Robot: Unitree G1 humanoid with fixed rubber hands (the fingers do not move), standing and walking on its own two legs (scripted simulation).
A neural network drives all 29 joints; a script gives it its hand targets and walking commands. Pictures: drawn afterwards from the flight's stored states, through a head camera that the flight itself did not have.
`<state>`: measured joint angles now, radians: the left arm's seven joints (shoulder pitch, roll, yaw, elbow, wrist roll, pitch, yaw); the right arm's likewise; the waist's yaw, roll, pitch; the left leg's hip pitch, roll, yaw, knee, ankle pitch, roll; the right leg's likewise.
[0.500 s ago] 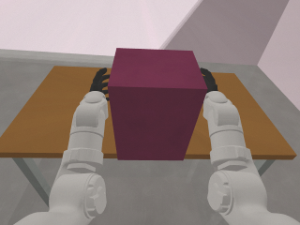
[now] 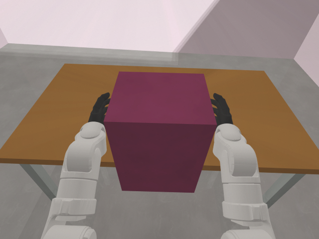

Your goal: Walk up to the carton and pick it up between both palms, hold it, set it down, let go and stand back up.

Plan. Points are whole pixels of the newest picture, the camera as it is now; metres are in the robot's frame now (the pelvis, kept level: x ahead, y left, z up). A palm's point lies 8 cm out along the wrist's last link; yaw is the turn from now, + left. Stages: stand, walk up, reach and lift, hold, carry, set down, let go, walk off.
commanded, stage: hold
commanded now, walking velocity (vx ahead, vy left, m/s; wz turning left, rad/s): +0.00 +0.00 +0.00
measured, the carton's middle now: (159, 136) +0.35 +0.01 +0.09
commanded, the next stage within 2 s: set down in 0.38 s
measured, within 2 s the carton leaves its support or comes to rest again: neither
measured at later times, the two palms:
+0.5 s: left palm (88, 115) +0.34 +0.17 +0.17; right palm (217, 120) +0.34 -0.12 +0.17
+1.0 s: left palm (91, 106) +0.40 +0.19 +0.15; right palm (205, 106) +0.41 -0.11 +0.15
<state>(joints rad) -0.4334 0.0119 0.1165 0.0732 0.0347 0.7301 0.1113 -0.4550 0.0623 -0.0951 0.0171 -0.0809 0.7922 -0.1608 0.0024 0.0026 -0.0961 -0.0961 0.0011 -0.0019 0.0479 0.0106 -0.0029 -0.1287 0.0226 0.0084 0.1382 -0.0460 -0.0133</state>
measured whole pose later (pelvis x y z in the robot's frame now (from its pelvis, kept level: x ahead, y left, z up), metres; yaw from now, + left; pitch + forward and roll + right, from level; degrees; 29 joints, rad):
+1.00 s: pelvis +0.03 +0.02 +0.00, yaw +0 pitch +5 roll +0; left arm -0.57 -0.02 0.20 0.23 0.12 0.59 0.08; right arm -0.59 0.08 -0.20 0.22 -0.16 0.60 -0.10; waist 0.04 0.01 -0.10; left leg -0.07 -0.01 0.00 -0.04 0.02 0.01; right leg -0.07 0.01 0.01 -0.03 0.01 0.00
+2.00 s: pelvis +0.04 +0.02 +0.00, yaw +1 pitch +12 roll +0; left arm -0.74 -0.02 0.36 0.68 0.27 0.24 0.04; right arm -0.74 0.11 -0.39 0.64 -0.29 0.27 -0.08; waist 0.02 -0.01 -0.16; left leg -0.17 -0.03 -0.01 -0.09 0.05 0.02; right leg -0.16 -0.01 0.00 -0.09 0.04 0.00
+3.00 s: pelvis +0.03 +0.01 +0.00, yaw +0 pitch +12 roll +0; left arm -0.78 -0.05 0.53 0.80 0.40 0.14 -0.05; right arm -0.77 0.14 -0.52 0.74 -0.39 0.17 -0.04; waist 0.02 -0.02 -0.17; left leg -0.18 -0.01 0.00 -0.09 0.07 0.02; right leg -0.17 0.01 0.01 -0.09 0.06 -0.01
